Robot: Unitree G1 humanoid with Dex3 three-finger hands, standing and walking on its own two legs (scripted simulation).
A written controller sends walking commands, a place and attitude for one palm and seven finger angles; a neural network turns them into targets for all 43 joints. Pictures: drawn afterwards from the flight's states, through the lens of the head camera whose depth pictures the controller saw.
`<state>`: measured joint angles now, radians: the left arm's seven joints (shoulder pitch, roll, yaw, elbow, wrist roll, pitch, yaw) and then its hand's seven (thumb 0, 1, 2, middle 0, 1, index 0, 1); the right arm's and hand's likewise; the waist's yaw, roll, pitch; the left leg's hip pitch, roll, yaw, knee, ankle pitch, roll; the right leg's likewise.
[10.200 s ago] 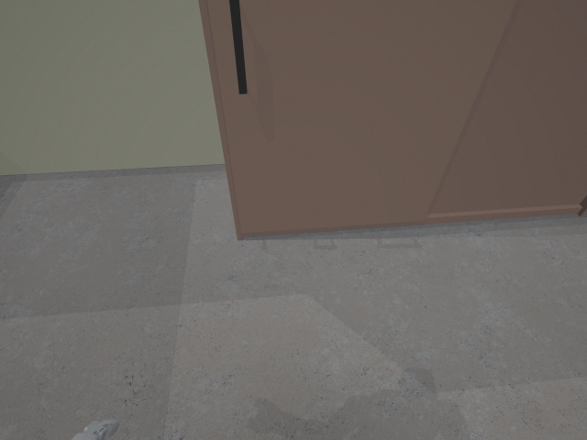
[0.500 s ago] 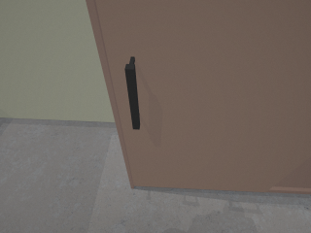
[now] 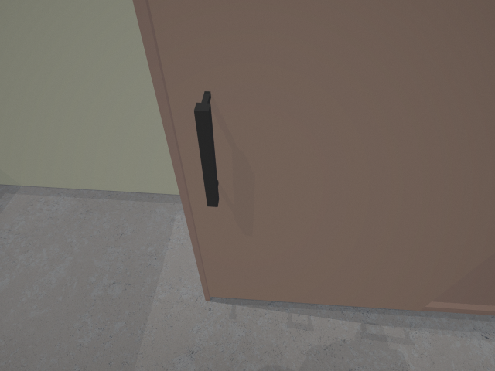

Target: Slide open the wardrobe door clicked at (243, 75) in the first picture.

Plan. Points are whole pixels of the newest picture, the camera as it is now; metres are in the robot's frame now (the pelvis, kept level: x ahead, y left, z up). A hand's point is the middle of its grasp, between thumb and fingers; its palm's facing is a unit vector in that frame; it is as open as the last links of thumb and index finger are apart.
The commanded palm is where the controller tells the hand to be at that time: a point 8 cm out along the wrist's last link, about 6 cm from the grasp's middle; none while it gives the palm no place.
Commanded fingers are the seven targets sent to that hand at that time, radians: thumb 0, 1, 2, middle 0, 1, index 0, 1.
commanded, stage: look again from close up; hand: left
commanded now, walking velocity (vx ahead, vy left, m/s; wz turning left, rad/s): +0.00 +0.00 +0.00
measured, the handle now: (210, 154) +0.47 +0.11 +0.08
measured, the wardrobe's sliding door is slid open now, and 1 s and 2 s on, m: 0.00 0.00 0.00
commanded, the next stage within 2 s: raise the hand with hooked fingers in 0.56 s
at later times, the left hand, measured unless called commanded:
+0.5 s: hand out of the picture -0.02 +0.16 -0.18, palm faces +0.05 -0.98 -0.19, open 7.4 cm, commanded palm none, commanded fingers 0.00 0.90 0.90 -0.20 -0.30 -0.20 -0.30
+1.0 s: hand (157, 323) +0.19 +0.15 +0.01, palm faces -0.05 -1.00 +0.03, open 8.1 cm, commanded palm +0.11 +0.23 -0.03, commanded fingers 0.00 0.48 0.72 -0.23 -0.57 -0.23 -0.57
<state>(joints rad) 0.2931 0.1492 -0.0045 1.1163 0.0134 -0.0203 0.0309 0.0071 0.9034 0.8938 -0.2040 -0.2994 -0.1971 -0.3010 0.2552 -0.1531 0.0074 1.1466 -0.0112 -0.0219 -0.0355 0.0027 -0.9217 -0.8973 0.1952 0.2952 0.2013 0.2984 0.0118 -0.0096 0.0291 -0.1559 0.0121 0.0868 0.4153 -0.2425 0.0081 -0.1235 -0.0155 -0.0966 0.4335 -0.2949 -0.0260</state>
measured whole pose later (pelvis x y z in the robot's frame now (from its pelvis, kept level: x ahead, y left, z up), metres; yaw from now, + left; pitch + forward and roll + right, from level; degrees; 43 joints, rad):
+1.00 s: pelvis -0.04 +0.00 -0.04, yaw +0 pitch +7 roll +1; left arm 0.30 0.14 0.09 0.19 -0.24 -0.51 -0.26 0.01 0.72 0.81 -0.21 -0.43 -0.21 -0.43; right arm 0.16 -0.25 -0.05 0.62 0.02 -0.26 -0.01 0.01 -0.91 -0.90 0.20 0.30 0.20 0.30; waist -0.02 -0.02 -0.11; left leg -0.56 0.03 0.09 0.82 -0.37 0.02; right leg -0.54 -0.04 -0.09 0.86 -0.44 -0.03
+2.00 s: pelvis -0.03 +0.03 -0.02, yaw +2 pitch +3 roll -2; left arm 0.12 0.37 0.36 0.13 -0.35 -0.14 -0.39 0.00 -0.44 0.32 -0.30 -1.16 -0.29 -1.16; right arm 0.23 -0.26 0.05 0.59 0.06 -0.26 -0.09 0.01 -0.91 -0.90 0.20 0.30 0.20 0.30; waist 0.03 0.04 -0.06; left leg -0.44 0.02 0.05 0.73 -0.35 0.04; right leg -0.35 -0.03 -0.13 0.67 -0.36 0.00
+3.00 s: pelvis -0.03 +0.01 -0.01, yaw +1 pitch +1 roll -1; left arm -0.09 0.41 0.41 0.33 -0.34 -0.07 -0.47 -0.01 -0.51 0.29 -0.30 -1.20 -0.30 -1.20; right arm 0.25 -0.27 0.06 0.62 0.07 -0.24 -0.12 0.01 -0.91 -0.90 0.20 0.30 0.21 0.30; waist 0.03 0.05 -0.02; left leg -0.34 0.02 0.05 0.61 -0.29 0.03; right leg -0.27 -0.02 -0.12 0.57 -0.32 -0.02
